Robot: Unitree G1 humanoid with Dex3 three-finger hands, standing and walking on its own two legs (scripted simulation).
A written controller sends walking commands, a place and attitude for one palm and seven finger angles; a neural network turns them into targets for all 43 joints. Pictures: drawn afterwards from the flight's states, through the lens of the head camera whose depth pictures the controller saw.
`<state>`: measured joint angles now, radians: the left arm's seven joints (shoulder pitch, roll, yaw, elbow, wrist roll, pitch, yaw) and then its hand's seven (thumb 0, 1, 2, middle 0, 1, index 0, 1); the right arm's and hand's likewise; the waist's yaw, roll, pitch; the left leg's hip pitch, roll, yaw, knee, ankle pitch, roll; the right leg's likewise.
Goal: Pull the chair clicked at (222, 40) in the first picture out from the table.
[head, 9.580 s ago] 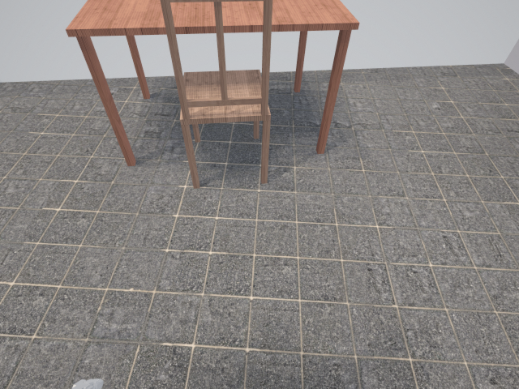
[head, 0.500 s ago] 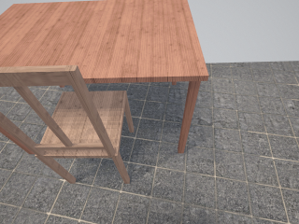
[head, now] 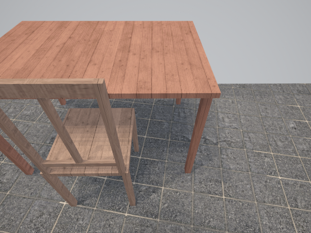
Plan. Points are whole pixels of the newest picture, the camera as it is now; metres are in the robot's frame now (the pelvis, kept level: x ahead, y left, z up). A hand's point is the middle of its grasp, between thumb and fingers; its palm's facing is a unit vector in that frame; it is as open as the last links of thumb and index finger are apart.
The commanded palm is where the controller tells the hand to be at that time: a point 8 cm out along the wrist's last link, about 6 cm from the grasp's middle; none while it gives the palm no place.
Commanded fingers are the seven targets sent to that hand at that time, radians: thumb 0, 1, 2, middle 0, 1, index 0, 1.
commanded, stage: come to a stop and stand still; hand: left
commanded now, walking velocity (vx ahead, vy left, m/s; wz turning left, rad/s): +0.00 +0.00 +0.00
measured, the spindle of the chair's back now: (64, 135) +0.43 +0.36 -0.06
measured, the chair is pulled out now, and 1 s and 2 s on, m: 0.00 0.00 0.00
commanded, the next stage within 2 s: look again from close up in 0.30 s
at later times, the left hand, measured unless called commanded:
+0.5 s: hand out of the picture +0.03 +0.17 -0.17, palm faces -0.01 -0.98 -0.20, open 7.3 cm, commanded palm none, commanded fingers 0.00 0.90 0.90 -0.20 -0.30 -0.20 -0.30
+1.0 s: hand out of the picture +0.03 +0.14 -0.17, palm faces +0.01 -0.98 -0.18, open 7.3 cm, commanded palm none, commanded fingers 0.00 0.90 0.90 -0.20 -0.30 -0.20 -0.30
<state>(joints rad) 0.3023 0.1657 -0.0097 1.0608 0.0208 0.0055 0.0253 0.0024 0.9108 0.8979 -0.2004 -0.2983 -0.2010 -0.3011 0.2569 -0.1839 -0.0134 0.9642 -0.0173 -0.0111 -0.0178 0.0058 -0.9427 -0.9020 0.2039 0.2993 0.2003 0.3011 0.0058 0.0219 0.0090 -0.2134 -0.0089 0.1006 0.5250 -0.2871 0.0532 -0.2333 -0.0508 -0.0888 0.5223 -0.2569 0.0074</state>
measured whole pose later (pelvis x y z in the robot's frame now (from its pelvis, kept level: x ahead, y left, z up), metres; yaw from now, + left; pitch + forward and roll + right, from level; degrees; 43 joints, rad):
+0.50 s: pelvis +0.02 +0.00 +0.01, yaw -1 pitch -1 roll +1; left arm 0.26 0.15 -0.01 1.12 0.01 -0.01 0.03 0.01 0.92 0.90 -0.20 -0.30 -0.20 -0.30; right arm 0.31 -0.14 0.02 1.12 -0.02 -0.03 -0.02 0.01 -0.91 -0.90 0.20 0.30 0.20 0.30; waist -0.01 0.01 0.04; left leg -0.15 -0.03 0.12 0.42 -0.26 0.05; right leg -0.20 -0.06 -0.07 0.48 -0.26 0.02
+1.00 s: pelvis +0.04 -0.03 +0.01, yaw -1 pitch +0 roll +1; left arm 0.29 0.14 -0.01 1.14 0.01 -0.02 0.03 0.01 0.92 0.90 -0.20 -0.30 -0.20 -0.30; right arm 0.28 -0.14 0.01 1.15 -0.01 -0.03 -0.03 0.01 -0.91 -0.90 0.20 0.30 0.20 0.30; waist 0.00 0.00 0.04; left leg -0.13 0.01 0.10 0.41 -0.28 0.01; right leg -0.17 -0.02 -0.09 0.46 -0.28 -0.02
